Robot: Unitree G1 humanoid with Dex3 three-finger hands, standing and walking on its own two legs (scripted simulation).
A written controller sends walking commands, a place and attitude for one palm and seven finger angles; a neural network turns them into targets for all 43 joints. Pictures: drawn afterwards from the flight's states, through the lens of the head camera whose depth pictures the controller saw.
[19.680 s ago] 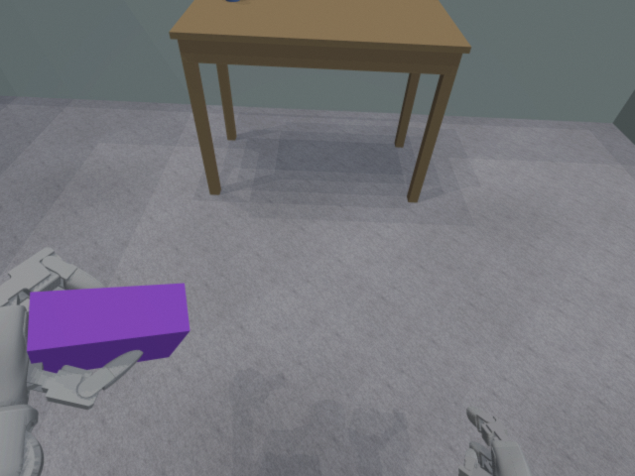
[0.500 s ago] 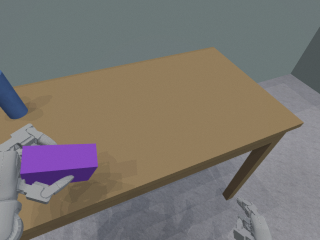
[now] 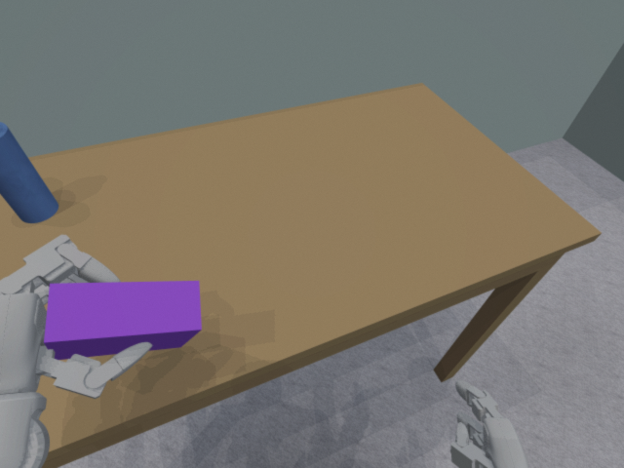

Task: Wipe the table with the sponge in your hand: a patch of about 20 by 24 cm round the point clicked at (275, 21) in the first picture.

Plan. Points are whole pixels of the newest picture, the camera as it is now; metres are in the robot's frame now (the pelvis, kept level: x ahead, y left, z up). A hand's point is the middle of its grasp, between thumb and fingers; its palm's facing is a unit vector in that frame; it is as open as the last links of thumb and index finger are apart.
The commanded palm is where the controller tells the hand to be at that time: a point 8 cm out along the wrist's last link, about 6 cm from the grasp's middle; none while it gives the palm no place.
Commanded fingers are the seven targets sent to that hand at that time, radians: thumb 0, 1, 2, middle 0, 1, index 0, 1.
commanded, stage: come to a stop and stand still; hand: left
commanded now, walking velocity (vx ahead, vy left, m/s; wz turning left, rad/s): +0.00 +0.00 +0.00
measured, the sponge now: (148, 319) +0.23 +0.19 +0.13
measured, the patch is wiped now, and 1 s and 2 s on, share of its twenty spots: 0.00 0.00 0.00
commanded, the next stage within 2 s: look again from close up in 0.32 s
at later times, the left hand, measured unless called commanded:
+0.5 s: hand (69, 314) +0.22 +0.25 +0.15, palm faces +0.36 -0.86 -0.37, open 9.3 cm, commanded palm +0.15 +0.28 +0.18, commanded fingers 0.00 0.10 1.30 -1.20 -1.60 -1.20 -1.60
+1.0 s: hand (53, 257) +0.25 +0.26 +0.20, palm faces +0.44 -0.79 -0.44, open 9.3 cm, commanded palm +0.17 +0.28 +0.18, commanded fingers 0.00 0.10 1.30 -1.20 -1.60 -1.20 -1.60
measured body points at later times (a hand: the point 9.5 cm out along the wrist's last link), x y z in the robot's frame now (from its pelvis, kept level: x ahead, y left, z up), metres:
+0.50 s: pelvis +0.00 +0.00 +0.00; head +0.02 +0.03 +0.45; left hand +0.19 +0.29 +0.17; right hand +0.19 -0.21 -0.06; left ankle +0.03 +0.08 -0.74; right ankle +0.00 -0.13 -0.74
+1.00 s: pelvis +0.00 -0.02 +0.00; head +0.00 -0.02 +0.45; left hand +0.22 +0.30 +0.22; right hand +0.20 -0.24 -0.08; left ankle +0.03 +0.08 -0.74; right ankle +0.00 -0.13 -0.74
